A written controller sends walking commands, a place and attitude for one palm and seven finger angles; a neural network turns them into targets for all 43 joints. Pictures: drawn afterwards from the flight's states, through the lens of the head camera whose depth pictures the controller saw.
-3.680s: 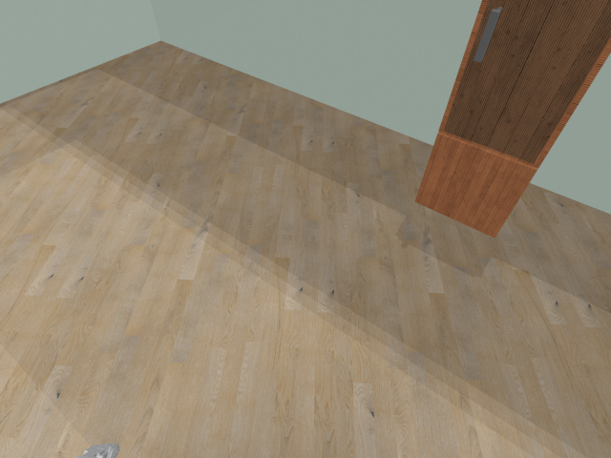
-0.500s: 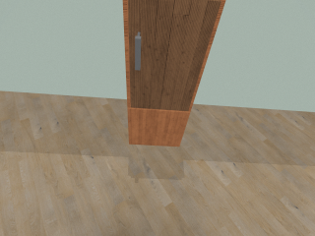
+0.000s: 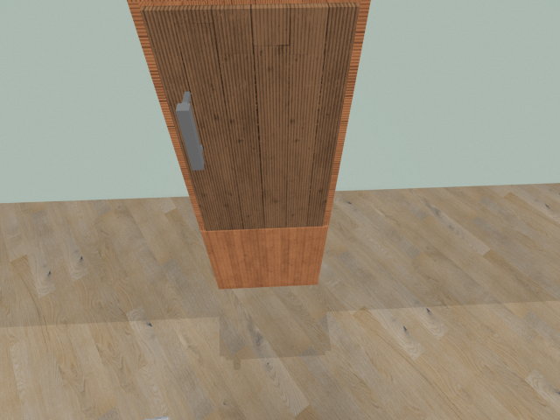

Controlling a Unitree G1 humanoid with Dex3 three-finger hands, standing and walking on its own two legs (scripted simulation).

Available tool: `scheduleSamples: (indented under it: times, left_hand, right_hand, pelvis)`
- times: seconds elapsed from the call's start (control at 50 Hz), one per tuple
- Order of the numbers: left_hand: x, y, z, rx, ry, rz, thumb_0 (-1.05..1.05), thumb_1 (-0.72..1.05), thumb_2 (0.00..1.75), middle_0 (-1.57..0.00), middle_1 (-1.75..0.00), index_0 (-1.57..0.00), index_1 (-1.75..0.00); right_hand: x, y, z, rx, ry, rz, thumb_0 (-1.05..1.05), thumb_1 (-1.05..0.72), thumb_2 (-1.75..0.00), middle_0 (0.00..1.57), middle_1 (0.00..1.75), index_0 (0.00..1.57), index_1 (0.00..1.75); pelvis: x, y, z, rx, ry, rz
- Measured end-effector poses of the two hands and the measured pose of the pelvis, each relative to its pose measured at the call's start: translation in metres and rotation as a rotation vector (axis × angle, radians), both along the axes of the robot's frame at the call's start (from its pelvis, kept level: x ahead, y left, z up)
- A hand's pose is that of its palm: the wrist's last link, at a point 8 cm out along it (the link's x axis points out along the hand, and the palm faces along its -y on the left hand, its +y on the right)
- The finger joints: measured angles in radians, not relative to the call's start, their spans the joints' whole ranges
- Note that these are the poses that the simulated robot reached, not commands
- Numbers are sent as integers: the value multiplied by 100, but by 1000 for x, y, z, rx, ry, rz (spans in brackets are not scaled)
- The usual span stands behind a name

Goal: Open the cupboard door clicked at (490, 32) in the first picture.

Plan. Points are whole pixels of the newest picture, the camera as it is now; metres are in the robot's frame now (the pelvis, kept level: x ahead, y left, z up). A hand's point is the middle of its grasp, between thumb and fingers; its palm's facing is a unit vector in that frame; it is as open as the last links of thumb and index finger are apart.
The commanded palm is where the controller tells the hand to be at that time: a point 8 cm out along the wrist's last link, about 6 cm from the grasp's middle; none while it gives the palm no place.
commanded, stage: come to a stop and stand still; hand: left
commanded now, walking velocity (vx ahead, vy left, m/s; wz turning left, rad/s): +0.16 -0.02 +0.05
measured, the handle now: (192, 132) +0.62 +0.19 +0.05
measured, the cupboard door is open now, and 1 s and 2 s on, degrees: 0 0 0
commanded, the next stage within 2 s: look again from close up in 1.28 s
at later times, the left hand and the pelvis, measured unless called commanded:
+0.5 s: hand out of the picture +0.10 +0.19 -0.16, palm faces +0.07 -0.97 -0.24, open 7.4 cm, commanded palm none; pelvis +0.07 -0.01 +0.01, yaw -1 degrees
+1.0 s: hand out of the picture +0.06 +0.16 -0.16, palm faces +0.11 -0.97 -0.22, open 7.4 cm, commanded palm none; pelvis +0.04 -0.03 +0.01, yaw +2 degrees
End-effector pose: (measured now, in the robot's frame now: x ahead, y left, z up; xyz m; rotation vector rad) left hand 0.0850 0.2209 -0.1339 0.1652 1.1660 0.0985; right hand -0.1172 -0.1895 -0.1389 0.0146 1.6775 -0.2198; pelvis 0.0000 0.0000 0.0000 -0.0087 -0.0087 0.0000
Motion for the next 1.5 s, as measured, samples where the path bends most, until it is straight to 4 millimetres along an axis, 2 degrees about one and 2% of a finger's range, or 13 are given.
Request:
scheduleSamples:
  times: [0.14, 0.22, 0.32, 0.42, 0.54, 0.64, 0.74, 0.84, 0.96, 1.08, 1.3, 1.4, 1.5]
  left_hand:
    - [5, 6, 11, 37, 55, 74, -2, 94, 90, -20, -29, -20, -30]
    - [0, 8, 0, 8, 127, 102, -1, 93, 90, -20, -29, -20, -30]
    - [-3, 9, -14, -23, 214, 129, 0, 92, 90, -20, -29, -20, -30]
    - [0, 11, -5, 3, 238, 127, 0, 91, 90, -20, -29, -20, -30]
    - [8, 10, 8, 78, 175, 121, 0, 91, 90, -20, -29, -20, -30]
    - [1, -6, 14, 132, 115, 111, 0, 91, 90, -19, -29, -20, -30]
    - [-9, -26, 26, 106, 123, 112, 0, 91, 90, -20, -29, -20, -30]
    - [-14, -32, 26, 74, 110, 123, 0, 90, 90, -20, -30, -20, -30]
    - [-33, -16, 9, 43, 145, 150, 0, 91, 90, -20, -30, -21, -30]
    - [-49, -4, 0, 19, 201, 148, 0, 91, 90, -20, -30, -20, -30]
    - [-63, -10, 1, -3, 258, 120, 0, 91, 90, -19, -29, -20, -30]
    - [-64, -16, 0, -8, 272, 109, 0, 91, 90, -20, -29, -20, -30]
    - [-61, -14, 0, 8, 257, 93, 0, 90, 90, -20, -29, -20, -30]
  right_hand:
    - [151, -30, 5, -58, -277, 108, 1, -91, -90, 19, 30, 20, 29]
    - [216, -43, 11, -128, -367, 173, 2, -95, -90, 19, 30, 20, 29]
    - [270, -36, 19, -154, -437, 209, 2, -94, -90, 19, 30, 20, 29]
    - [292, -30, 20, -130, -468, 219, 1, -92, -90, 19, 30, 20, 29]
    - [287, -48, 8, -87, -480, 195, 0, -91, -90, 20, 30, 20, 30]
    - [269, -76, -10, -49, -464, 167, 0, -90, -90, 20, 30, 20, 30]
    - [240, -95, -2, -52, -405, 166, 1, -91, -90, 19, 30, 20, 29]
    - [209, -103, 7, -78, -324, 188, 1, -91, -90, 19, 30, 20, 29]
    - [190, -91, 9, -119, -300, 216, 1, -91, -90, 19, 30, 20, 29]
    - [177, -59, 15, -102, -299, 214, 1, -91, -90, 19, 30, 20, 29]
    - [161, -40, 12, -75, -272, 176, 1, -93, -90, 20, 30, 20, 30]
    - [154, -35, 10, -63, -254, 162, 1, -92, -90, 20, 30, 20, 29]
    - [157, -32, 2, -42, -286, 174, 1, -91, -90, 19, 30, 20, 29]
  pelvis:
    - [43, -4, 13, -12, 15, 24]
    - [66, 4, 10, -28, 0, 19]
    - [87, 11, 7, -4, -13, 4]
    - [83, 6, 11, -2, -2, -3]
    - [68, -17, 8, 8, -9, -9]
    - [59, -39, -1, 35, -21, 2]
    - [56, -46, 12, 47, -7, 7]
    - [52, -46, 18, 54, 10, 24]
    - [42, -30, 11, 14, 19, 39]
    - [37, -20, 14, 17, 2, 32]
    - [41, -11, 17, 11, -7, 16]
    - [43, -11, 16, 8, -2, 12]
    - [44, -8, 10, 9, 1, 20]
